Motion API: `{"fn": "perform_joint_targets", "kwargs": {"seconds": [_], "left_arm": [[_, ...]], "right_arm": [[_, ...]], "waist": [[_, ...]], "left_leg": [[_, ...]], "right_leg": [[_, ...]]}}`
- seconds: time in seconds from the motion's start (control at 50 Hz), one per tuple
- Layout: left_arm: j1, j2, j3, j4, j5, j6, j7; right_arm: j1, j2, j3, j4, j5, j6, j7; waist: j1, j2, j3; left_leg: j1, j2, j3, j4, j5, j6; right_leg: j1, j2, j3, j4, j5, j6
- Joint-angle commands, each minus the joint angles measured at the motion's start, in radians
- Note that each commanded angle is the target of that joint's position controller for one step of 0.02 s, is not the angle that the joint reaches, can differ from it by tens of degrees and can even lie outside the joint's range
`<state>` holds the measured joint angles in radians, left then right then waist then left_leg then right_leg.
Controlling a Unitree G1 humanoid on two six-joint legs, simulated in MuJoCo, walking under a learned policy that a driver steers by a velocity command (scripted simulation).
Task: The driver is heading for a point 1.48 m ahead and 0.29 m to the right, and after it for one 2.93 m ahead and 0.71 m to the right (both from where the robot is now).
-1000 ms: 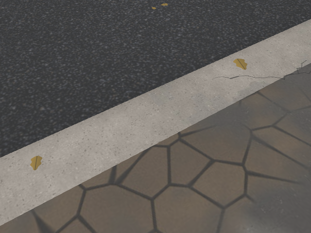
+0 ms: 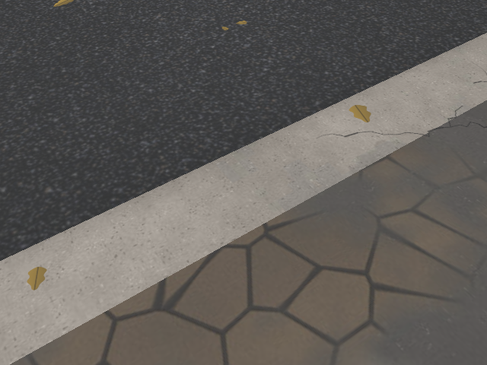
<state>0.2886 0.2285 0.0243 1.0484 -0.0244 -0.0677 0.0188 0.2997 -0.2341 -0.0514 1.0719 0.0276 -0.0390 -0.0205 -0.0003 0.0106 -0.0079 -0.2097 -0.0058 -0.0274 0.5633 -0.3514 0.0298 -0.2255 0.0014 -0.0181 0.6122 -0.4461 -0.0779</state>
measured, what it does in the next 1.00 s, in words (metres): walks ahead: left foot, then right foot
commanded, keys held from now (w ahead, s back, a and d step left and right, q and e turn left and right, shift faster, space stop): w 1.00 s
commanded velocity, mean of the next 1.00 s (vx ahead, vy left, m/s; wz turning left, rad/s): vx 0.45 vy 0.00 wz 0.00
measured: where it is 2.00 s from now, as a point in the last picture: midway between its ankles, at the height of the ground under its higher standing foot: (265, 208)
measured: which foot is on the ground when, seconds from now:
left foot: down 0.00-0.02, up 0.04-0.42, down 0.44-1.00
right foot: down 0.00-0.46, up 0.48-0.96, down 0.98-1.00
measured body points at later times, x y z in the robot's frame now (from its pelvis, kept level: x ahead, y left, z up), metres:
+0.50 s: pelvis +0.23 +0.03 -0.01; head +0.27 +0.03 +0.43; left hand +0.15 +0.29 -0.15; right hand +0.45 -0.21 -0.11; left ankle +0.34 +0.12 -0.73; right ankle +0.01 -0.11 -0.66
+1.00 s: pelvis +0.52 -0.01 -0.01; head +0.55 -0.03 +0.44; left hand +0.73 +0.22 -0.10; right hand +0.47 -0.28 -0.15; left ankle +0.35 +0.12 -0.72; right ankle +0.64 -0.12 -0.73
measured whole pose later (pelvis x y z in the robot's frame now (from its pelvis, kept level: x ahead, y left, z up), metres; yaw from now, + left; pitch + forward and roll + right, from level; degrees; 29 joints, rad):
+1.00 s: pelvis +0.52 -0.01 -0.01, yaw +0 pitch +2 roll +2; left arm 0.02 0.24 0.04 0.83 -0.01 -0.11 -0.03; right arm 0.39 -0.27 -0.05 1.03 0.01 -0.05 -0.01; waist -0.06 0.00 0.02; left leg -0.01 0.01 0.03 0.52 -0.44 0.01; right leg -0.50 -0.03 -0.04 0.54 -0.08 -0.07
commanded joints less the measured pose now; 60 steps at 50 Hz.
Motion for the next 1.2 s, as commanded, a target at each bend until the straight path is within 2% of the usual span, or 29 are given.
{"fn": "perform_joint_targets", "kwargs": {"seconds": [0.02,0.04,0.06,0.08,0.1,0.18,0.28,0.36,0.4,0.42,0.44,0.46,0.48,0.5,0.54,0.58,0.64,0.72,0.86,0.92,0.96,0.98,1.0,1.02,1.04,1.08,1.1,1.14,1.2], "left_arm": [[0.129,0.068,0.018,0.005,-0.004,-0.031,-0.008],[0.261,0.159,0.044,0.048,-0.001,-0.036,-0.008],[0.337,0.255,0.068,0.060,0.002,-0.043,-0.020],[0.303,0.179,0.046,0.049,0.019,-0.052,-0.022],[0.267,0.134,0.034,0.032,0.021,-0.058,-0.025],[0.223,0.070,0.007,0.012,0.023,-0.033,-0.028],[0.214,0.142,0.015,-0.014,0.026,-0.022,0.005],[0.222,0.163,0.033,0.000,0.004,-0.026,0.006],[0.197,0.182,0.043,-0.007,0.012,-0.013,0.006],[0.185,0.174,0.042,-0.014,0.020,-0.002,0.005],[0.172,0.164,0.035,-0.032,0.030,0.002,0.003],[0.283,0.035,0.002,-0.051,0.034,-0.010,-0.009],[0.282,0.013,-0.007,-0.039,0.012,-0.041,-0.018],[0.178,0.107,0.020,-0.077,-0.019,-0.062,-0.023],[0.060,0.133,0.033,-0.108,-0.019,-0.070,-0.010],[0.099,0.098,0.041,-0.101,-0.001,-0.042,-0.001],[0.056,0.080,0.043,-0.130,0.009,-0.016,0.004],[-0.118,0.089,0.045,-0.194,0.023,-0.021,0.000],[-0.343,0.074,0.026,-0.268,0.004,-0.035,-0.038],[-0.331,0.107,0.033,-0.285,0.002,-0.043,-0.054],[-0.147,0.164,0.065,-0.237,0.003,-0.046,-0.052],[0.046,0.229,0.090,-0.186,0.010,-0.046,-0.044],[0.177,0.341,0.119,-0.156,0.026,-0.038,-0.040],[0.194,0.266,0.096,-0.150,0.018,-0.035,-0.045],[0.107,0.206,0.074,-0.162,0.014,-0.038,-0.044],[-0.050,0.142,0.054,-0.196,0.022,-0.039,-0.045],[-0.082,0.117,0.047,-0.199,0.030,-0.043,-0.048],[-0.077,0.113,0.047,-0.184,0.032,-0.049,-0.052],[-0.024,0.149,0.057,-0.153,0.029,-0.052,-0.038]], "right_arm": [[-0.174,-0.138,-0.017,-0.107,0.007,-0.021,0.006],[-0.238,-0.068,0.000,-0.146,0.007,-0.034,0.007],[-0.251,-0.068,0.001,-0.185,0.000,-0.059,0.008],[-0.240,-0.110,-0.010,-0.177,0.005,-0.072,0.013],[-0.188,-0.102,-0.009,-0.157,0.013,-0.079,0.024],[-0.232,-0.072,-0.010,-0.171,0.002,-0.080,0.044],[-0.430,-0.011,0.024,-0.259,-0.004,-0.064,0.059],[-0.444,-0.086,0.009,-0.296,0.005,-0.061,0.064],[-0.328,-0.138,-0.018,-0.274,0.003,-0.062,0.062],[-0.172,-0.172,-0.041,-0.226,0.007,-0.058,0.056],[-0.004,-0.210,-0.060,-0.181,0.006,-0.051,0.046],[0.134,-0.299,-0.080,-0.153,-0.024,-0.044,0.039],[0.126,-0.247,-0.058,-0.145,-0.023,-0.044,0.046],[0.020,-0.185,-0.039,-0.154,-0.012,-0.052,0.050],[-0.142,-0.120,-0.018,-0.184,-0.021,-0.068,0.058],[-0.184,-0.081,-0.005,-0.177,-0.036,-0.077,0.065],[-0.133,-0.111,-0.009,-0.145,-0.031,-0.083,0.055],[-0.050,-0.153,-0.016,-0.127,-0.028,-0.075,0.024],[0.100,-0.177,-0.022,-0.081,-0.007,-0.051,0.012],[0.103,-0.193,-0.032,-0.076,-0.006,-0.032,0.009],[0.064,-0.191,-0.031,-0.089,-0.010,-0.020,0.010],[0.068,-0.155,-0.015,-0.108,-0.022,-0.019,0.010],[0.184,-0.041,0.020,-0.125,-0.029,-0.037,0.020],[0.168,-0.064,0.018,-0.111,-0.015,-0.064,0.024],[0.075,-0.160,-0.008,-0.137,0.015,-0.080,0.027],[-0.026,-0.155,-0.013,-0.158,0.008,-0.084,0.018],[-0.019,-0.144,-0.020,-0.155,-0.002,-0.072,0.013],[0.012,-0.095,-0.016,-0.144,-0.009,-0.047,0.012],[-0.060,-0.091,-0.019,-0.175,-0.017,-0.036,0.009]], "waist": [[0.108,0.087,0.136],[0.147,-0.131,0.115],[0.156,-0.323,0.095],[0.118,-0.187,0.106],[0.086,-0.131,0.105],[0.056,-0.101,0.103],[0.077,-0.110,0.148],[0.032,-0.127,0.148],[-0.043,-0.153,0.041],[-0.118,-0.151,-0.053],[-0.190,-0.130,-0.151],[-0.143,0.120,-0.324],[-0.135,0.231,-0.399],[-0.113,0.178,-0.205],[-0.041,0.025,-0.029],[0.025,0.057,-0.006],[0.039,0.058,0.044],[-0.002,0.026,0.075],[-0.077,0.025,0.099],[-0.046,0.046,0.079],[0.060,0.058,-0.032],[0.130,0.020,-0.176],[0.104,-0.215,-0.337],[0.116,-0.254,-0.396],[0.105,-0.191,-0.239],[0.051,-0.075,-0.068],[0.017,-0.086,-0.036],[-0.011,-0.093,-0.020],[-0.010,-0.064,0.022]], "left_leg": [[-0.291,0.146,-0.232,-0.213,-0.247,0.117],[-0.433,0.009,-0.017,0.083,-0.091,0.035],[-0.597,-0.042,0.048,0.344,-0.145,0.000],[-0.692,0.003,-0.026,0.521,-0.186,0.010],[-0.726,0.034,-0.043,0.600,-0.115,0.028],[-0.692,0.108,0.024,0.517,0.089,0.024],[-0.393,0.032,0.117,0.105,0.328,-0.022],[-0.322,0.023,0.076,-0.028,0.360,0.029],[-0.166,-0.020,0.096,-0.019,0.314,0.068],[0.019,-0.047,0.112,-0.020,0.303,0.096],[0.291,0.029,0.030,0.001,0.283,0.134],[0.656,0.306,-0.427,-0.054,0.056,0.282],[0.656,0.408,-0.778,-0.274,-0.073,0.343],[0.503,0.361,-0.659,-0.310,-0.109,0.284],[0.170,0.289,-0.381,-0.359,0.081,0.223],[0.009,0.226,-0.244,-0.411,0.169,0.202],[-0.074,0.210,-0.163,-0.473,0.203,0.226],[-0.012,0.199,-0.109,-0.489,0.266,0.212],[0.170,0.227,-0.055,-0.425,0.304,0.174],[0.265,0.271,-0.072,-0.343,0.408,0.151],[0.251,0.220,-0.020,-0.118,0.711,0.115],[0.114,0.164,0.025,0.134,0.652,0.082],[-0.302,-0.001,0.085,0.544,0.259,0.001],[-0.459,-0.051,-0.060,0.704,-0.214,0.003],[-0.553,0.013,-0.089,0.776,-0.173,0.025],[-0.513,0.109,-0.042,0.679,-0.002,0.034],[-0.449,0.141,-0.047,0.616,0.051,0.031],[-0.382,0.152,-0.036,0.564,0.096,0.019],[-0.464,0.161,-0.030,0.438,0.200,-0.008]], "right_leg": [[0.181,-0.026,0.048,-0.191,0.058,-0.048],[0.309,-0.164,0.305,-0.313,-0.044,-0.101],[0.425,-0.364,0.641,-0.421,0.050,-0.201],[0.448,-0.390,0.657,-0.400,0.144,-0.214],[0.464,-0.357,0.563,-0.381,0.233,-0.186],[0.395,-0.251,0.262,-0.424,0.541,-0.101],[0.129,-0.175,0.107,-0.532,0.510,-0.094],[0.243,-0.241,0.093,-0.494,0.653,-0.072],[0.313,-0.250,0.064,-0.325,1.012,-0.045],[0.287,-0.218,0.035,-0.145,1.122,-0.023],[0.112,-0.183,0.026,0.090,0.988,0.005],[-0.260,-0.019,0.002,0.508,0.460,0.063],[-0.389,0.063,0.142,0.729,-0.102,0.058],[-0.492,-0.003,0.158,0.803,-0.064,0.034],[-0.436,-0.105,0.106,0.707,0.109,0.016],[-0.317,-0.153,0.111,0.623,0.171,0.019],[-0.343,-0.172,0.087,0.516,0.216,0.044],[-0.455,-0.170,0.072,0.253,0.442,0.080],[-0.426,-0.103,0.030,-0.054,0.518,0.071],[-0.378,-0.082,0.024,-0.103,0.400,0.033],[-0.113,-0.022,-0.028,-0.138,0.367,-0.012],[0.181,-0.091,0.045,-0.098,0.390,-0.063],[0.594,-0.353,0.494,-0.144,0.257,-0.223],[0.649,-0.409,0.763,-0.302,0.153,-0.260],[0.531,-0.374,0.627,-0.314,0.128,-0.201],[0.242,-0.296,0.380,-0.369,0.273,-0.151],[0.149,-0.257,0.304,-0.404,0.321,-0.132],[0.070,-0.229,0.237,-0.454,0.383,-0.141],[0.073,-0.228,0.176,-0.492,0.476,-0.159]]}}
